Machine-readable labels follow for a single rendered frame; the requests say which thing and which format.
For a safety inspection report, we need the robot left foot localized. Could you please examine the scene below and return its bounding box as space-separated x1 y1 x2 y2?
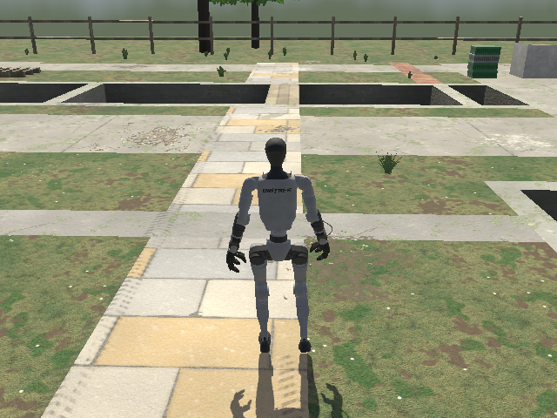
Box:
258 331 271 353

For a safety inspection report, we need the robot left upper arm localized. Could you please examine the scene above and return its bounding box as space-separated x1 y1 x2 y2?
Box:
236 176 258 226

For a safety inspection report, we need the left robot thigh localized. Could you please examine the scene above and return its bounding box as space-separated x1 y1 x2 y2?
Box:
249 243 270 300

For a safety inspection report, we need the left robot forearm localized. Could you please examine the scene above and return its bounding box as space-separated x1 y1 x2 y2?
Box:
228 212 245 253

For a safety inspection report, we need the robot right upper arm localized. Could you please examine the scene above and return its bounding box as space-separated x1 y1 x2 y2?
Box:
295 175 319 223

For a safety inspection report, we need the left robot hand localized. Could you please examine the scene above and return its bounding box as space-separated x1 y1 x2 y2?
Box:
226 251 246 273

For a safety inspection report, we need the right robot forearm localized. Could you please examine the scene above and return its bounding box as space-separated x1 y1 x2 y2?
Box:
311 209 328 245

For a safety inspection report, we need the right robot hand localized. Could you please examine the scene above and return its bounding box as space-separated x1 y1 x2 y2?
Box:
310 242 330 260

